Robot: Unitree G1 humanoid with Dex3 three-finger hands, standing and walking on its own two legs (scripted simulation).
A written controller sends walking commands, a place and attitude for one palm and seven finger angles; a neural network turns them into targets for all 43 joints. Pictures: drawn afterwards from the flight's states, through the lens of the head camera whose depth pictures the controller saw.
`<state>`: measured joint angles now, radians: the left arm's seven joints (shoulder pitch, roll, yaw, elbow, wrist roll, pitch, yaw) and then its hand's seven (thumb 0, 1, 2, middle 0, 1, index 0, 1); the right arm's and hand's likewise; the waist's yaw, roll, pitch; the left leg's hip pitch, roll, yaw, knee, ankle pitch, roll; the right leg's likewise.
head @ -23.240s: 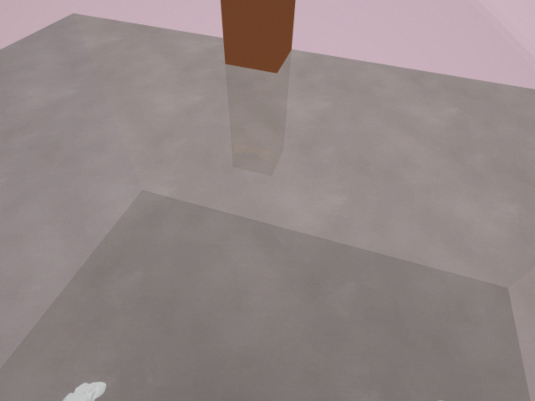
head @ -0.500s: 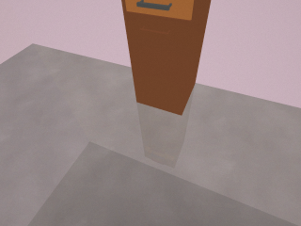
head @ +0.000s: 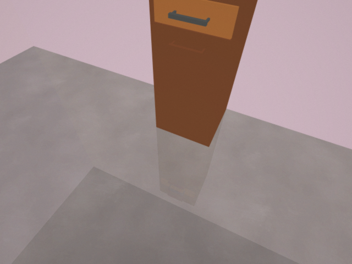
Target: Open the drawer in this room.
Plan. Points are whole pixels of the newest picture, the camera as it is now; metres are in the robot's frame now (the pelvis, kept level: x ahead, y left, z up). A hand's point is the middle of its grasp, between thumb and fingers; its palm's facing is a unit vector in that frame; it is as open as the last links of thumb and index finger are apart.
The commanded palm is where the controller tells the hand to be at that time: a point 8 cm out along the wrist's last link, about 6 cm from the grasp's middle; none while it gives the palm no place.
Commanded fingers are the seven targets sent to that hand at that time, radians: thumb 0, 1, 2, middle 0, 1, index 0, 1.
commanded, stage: stand and wait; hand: left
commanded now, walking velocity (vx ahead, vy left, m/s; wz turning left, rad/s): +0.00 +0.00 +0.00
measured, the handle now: (189, 17) +1.06 +0.01 +0.09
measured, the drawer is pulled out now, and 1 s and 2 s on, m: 0.00 0.00 0.00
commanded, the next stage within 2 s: look at it before walking up in 0.12 s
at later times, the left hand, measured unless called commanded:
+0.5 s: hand out of the picture -0.01 +0.17 -0.18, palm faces +0.03 -0.98 -0.18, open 7.4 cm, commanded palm none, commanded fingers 0.00 0.90 0.90 -0.20 -0.30 -0.20 -0.30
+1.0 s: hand out of the picture -0.04 +0.18 -0.19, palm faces +0.10 -0.98 -0.17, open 7.4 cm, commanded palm none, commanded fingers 0.00 0.90 0.90 -0.20 -0.30 -0.20 -0.30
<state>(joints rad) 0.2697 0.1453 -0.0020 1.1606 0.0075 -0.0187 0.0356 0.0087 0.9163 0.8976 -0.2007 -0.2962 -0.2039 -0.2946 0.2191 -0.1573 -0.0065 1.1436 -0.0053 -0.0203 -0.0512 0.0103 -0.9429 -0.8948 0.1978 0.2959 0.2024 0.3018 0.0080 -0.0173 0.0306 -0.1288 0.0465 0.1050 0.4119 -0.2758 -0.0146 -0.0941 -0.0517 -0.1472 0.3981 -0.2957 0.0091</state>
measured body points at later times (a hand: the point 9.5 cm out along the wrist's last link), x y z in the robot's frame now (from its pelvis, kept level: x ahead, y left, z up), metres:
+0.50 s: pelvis +0.00 +0.01 +0.00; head +0.01 +0.01 +0.45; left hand -0.01 +0.23 -0.16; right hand -0.03 -0.20 -0.16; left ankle -0.04 +0.12 -0.74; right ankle -0.05 -0.11 -0.74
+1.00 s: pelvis -0.01 +0.01 -0.01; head +0.00 +0.02 +0.44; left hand -0.04 +0.23 -0.17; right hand -0.03 -0.20 -0.17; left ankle -0.04 +0.12 -0.74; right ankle -0.05 -0.11 -0.74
